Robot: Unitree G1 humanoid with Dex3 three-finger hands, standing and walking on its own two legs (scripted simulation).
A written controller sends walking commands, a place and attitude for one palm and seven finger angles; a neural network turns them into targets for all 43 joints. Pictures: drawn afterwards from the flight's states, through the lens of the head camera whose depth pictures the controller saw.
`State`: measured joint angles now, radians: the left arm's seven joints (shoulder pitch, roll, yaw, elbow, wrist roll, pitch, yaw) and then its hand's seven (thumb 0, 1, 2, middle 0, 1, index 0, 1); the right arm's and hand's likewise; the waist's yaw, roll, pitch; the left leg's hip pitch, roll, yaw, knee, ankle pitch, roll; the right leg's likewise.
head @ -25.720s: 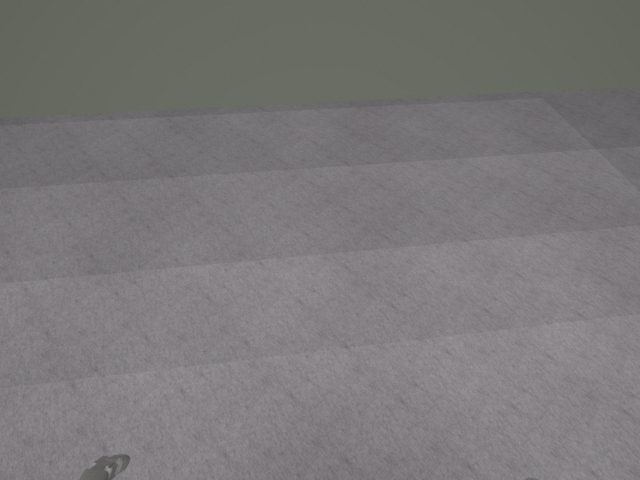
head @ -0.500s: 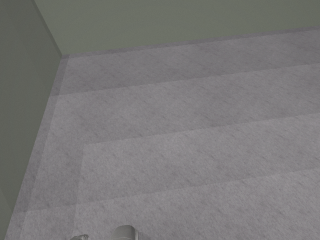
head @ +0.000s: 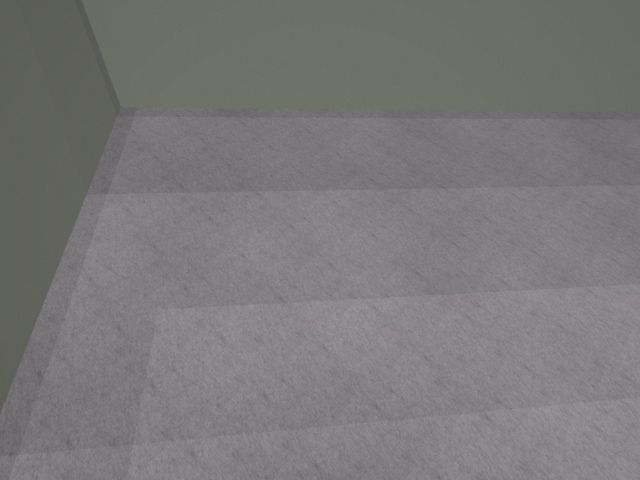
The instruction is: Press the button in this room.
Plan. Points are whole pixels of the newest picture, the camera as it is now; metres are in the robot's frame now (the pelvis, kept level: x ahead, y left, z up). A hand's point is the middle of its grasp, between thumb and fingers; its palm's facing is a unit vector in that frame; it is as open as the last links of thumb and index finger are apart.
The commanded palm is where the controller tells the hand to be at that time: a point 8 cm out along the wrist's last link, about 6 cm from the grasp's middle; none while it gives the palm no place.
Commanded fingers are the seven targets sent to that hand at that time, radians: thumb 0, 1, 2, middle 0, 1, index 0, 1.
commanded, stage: turn to face it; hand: left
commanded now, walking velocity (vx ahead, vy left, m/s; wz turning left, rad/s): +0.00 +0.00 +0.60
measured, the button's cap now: out of the picture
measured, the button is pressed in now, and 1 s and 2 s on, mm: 0 0 0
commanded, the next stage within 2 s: none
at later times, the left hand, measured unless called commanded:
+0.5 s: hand out of the picture +0.10 +0.15 -0.14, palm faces +0.26 -0.92 -0.29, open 7.3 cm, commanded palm none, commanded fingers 0.00 0.90 0.90 -0.20 -0.30 -0.20 -0.30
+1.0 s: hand out of the picture -0.17 +0.10 -0.19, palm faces +0.64 -0.71 -0.28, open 7.3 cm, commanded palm none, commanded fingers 0.00 0.90 0.90 -0.20 -0.30 -0.20 -0.30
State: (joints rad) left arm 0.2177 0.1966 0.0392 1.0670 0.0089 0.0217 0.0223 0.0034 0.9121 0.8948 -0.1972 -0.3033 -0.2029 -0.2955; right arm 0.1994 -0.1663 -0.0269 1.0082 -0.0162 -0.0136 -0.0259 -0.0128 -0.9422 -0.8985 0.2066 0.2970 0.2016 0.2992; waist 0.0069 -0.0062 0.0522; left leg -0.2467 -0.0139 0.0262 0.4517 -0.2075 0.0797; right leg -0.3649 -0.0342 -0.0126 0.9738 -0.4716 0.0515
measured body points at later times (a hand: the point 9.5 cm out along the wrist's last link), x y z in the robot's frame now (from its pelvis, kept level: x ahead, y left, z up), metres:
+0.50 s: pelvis +0.01 -0.08 -0.01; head +0.05 -0.10 +0.44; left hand +0.09 +0.20 -0.12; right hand +0.07 -0.33 -0.17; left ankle +0.01 +0.06 -0.72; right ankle +0.04 -0.18 -0.75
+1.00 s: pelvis -0.03 -0.07 -0.02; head +0.01 -0.03 +0.43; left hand -0.20 +0.14 -0.17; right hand +0.25 -0.19 -0.14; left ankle -0.11 +0.01 -0.75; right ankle +0.04 -0.18 -0.74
